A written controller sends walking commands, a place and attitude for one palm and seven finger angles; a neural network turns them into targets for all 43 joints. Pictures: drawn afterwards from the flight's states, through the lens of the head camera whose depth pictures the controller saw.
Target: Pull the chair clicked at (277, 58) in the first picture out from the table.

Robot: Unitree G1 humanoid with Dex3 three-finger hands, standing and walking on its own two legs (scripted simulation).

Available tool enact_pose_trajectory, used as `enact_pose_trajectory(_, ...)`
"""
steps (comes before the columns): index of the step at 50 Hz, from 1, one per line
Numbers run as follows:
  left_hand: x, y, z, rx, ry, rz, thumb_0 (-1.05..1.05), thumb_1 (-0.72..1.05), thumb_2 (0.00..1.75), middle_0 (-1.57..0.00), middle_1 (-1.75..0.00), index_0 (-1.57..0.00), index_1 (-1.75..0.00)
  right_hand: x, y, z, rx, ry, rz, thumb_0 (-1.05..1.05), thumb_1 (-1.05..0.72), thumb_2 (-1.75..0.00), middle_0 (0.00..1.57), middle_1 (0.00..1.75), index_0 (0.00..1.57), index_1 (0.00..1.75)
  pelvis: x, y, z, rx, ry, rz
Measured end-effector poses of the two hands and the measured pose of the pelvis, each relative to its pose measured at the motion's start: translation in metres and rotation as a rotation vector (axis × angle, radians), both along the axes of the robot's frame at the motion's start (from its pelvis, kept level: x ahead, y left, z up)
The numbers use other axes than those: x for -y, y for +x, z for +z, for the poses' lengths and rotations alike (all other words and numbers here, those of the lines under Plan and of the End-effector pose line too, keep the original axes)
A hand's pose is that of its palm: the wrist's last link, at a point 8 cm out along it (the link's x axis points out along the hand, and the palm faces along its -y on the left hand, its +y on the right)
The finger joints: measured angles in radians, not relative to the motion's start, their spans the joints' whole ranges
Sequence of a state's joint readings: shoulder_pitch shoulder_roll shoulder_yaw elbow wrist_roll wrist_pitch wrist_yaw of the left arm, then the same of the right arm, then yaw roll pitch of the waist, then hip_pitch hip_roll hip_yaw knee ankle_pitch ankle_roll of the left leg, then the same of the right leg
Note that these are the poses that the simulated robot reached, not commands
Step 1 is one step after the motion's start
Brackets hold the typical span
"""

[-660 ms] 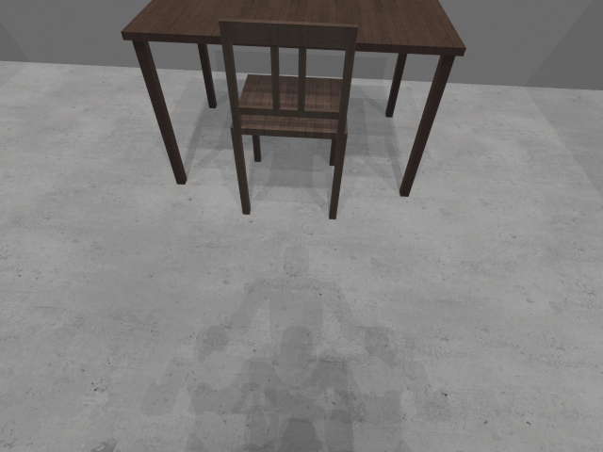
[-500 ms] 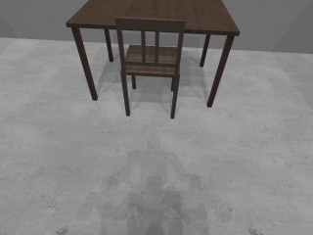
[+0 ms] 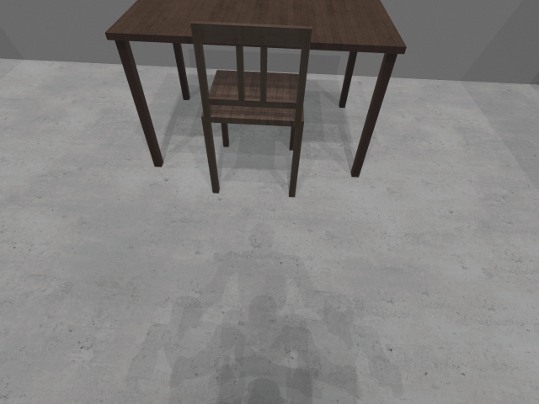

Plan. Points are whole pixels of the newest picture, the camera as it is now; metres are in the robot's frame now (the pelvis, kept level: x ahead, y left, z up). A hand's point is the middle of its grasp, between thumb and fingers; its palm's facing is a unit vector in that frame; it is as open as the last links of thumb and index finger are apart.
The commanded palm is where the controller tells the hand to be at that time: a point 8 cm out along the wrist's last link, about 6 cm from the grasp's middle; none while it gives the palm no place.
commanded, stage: stand and wait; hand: left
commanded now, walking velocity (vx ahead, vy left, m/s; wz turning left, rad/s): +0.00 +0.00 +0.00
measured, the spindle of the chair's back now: (240, 72) +1.23 +0.18 -0.11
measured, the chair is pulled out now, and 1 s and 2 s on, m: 0.00 0.00 0.00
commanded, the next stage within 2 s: look at it before walking up in 0.16 s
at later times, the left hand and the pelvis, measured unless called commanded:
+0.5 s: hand out of the picture +0.07 +0.24 -0.16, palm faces -0.03 -0.94 -0.33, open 7.4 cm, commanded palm none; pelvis -0.01 +0.00 +0.00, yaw +0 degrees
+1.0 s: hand out of the picture +0.06 +0.24 -0.16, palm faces -0.04 -0.95 -0.31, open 7.4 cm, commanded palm none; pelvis +0.00 +0.00 +0.00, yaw -2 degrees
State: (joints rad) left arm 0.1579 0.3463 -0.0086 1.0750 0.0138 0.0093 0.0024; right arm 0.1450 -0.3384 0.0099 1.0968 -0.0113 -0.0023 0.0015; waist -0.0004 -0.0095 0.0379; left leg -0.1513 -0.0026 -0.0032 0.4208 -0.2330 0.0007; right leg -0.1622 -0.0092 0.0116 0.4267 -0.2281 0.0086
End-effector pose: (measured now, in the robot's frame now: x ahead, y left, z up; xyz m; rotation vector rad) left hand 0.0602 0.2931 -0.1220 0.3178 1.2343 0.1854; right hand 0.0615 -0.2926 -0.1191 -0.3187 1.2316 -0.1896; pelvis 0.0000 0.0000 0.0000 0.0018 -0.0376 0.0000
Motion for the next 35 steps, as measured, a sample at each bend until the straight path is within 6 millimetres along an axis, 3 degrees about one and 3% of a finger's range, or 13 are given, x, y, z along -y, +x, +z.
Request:
enact_pose_trajectory(7,0.0017,-0.0003,0.0021,0.006,0.003,-0.005,0.01,0.90,0.89,-0.20,-0.30,-0.20,-0.30,-0.0011,-0.0068,-0.0020,-0.006,0.012,-0.007,0.01,-0.90,-0.90,0.20,0.30,0.21,0.30,0.0013,-0.0038,0.0008,0.001,0.001,-0.002)
enact_pose_trajectory(20,0.0079,0.0044,0.0030,0.037,-0.009,-0.013,0.01,0.90,0.89,-0.20,-0.30,-0.20,-0.30,-0.0028,0.0009,0.0005,0.030,0.020,0.002,0.01,-0.90,-0.90,0.20,0.30,0.21,0.30,0.0032,-0.0074,0.0015,0.002,0.001,-0.003)
enact_pose_trajectory(35,0.0074,-0.0051,0.0004,0.004,-0.011,-0.003,0.01,0.90,0.89,-0.20,-0.30,-0.20,-0.30,0.0007,0.0012,0.0027,0.018,0.009,0.003,0.01,-0.90,-0.90,0.20,0.30,0.21,0.30,0.0039,-0.0063,0.0023,-0.002,0.000,-0.003)
